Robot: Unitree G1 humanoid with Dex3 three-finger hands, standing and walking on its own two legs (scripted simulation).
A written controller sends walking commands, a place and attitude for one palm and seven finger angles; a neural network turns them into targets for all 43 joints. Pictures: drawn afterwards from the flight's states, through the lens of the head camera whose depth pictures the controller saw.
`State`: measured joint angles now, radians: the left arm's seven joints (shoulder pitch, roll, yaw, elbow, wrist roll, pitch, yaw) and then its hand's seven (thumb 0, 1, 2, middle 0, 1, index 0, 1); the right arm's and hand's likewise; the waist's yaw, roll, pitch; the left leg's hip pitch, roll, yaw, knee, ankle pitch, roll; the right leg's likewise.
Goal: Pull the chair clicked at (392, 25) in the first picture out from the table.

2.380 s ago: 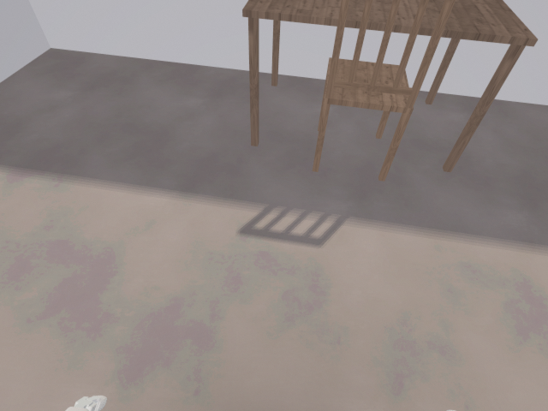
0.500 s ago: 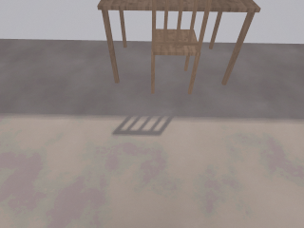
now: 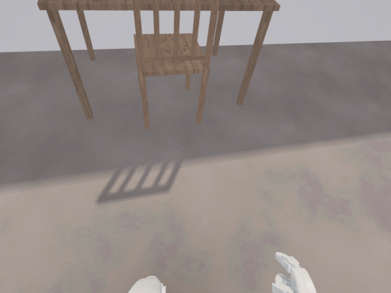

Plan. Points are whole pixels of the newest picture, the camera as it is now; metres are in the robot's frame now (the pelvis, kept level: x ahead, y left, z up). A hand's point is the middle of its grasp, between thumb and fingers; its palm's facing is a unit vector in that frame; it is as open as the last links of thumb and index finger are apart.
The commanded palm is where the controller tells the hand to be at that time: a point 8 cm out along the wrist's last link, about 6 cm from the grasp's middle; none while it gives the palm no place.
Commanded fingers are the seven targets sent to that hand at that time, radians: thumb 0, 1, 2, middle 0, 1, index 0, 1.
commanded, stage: walk to a spot facing it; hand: left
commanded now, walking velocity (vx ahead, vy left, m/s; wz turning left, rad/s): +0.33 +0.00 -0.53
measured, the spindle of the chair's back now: (176, 19) +1.22 +0.22 -0.03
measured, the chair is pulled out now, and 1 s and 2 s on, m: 0.00 0.00 0.00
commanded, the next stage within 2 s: turn to face it in 1.26 s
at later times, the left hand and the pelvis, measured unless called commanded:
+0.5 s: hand (176, 189) +0.40 +0.09 -0.14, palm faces -0.41 -0.90 -0.13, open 7.4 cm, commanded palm none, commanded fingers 0.00 0.90 0.90 -0.20 -0.30 -0.20 -0.30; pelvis +0.19 -0.01 +0.01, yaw -17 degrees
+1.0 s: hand (164, 169) +0.48 +0.14 -0.17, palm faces -0.36 -0.91 -0.20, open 7.3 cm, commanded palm none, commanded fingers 0.00 0.90 0.90 -0.20 -0.30 -0.20 -0.30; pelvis +0.40 -0.05 +0.01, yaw -28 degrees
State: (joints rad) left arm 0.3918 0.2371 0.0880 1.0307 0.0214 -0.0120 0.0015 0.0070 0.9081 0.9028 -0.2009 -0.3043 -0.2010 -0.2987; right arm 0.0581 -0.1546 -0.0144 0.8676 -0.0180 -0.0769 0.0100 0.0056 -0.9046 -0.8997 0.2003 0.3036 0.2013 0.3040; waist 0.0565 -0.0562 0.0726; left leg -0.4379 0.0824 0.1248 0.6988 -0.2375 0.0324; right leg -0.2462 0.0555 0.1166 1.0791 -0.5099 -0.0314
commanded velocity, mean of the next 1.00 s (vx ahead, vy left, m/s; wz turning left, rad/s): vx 0.35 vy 0.00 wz -0.41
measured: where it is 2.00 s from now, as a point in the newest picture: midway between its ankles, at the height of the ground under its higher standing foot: (237, 218)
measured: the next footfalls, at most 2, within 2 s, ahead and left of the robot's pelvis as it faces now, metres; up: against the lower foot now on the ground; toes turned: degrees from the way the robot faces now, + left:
right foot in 0.54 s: +0.30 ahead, -0.15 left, +0.00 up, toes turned -26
left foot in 0.92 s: +0.53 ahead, +0.02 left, +0.00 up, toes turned -16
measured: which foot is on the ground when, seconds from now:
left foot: down 0.00-0.52, up 0.54-0.90, down 0.92-1.00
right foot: up 0.00-0.52, down 0.54-0.94, up 0.96-1.00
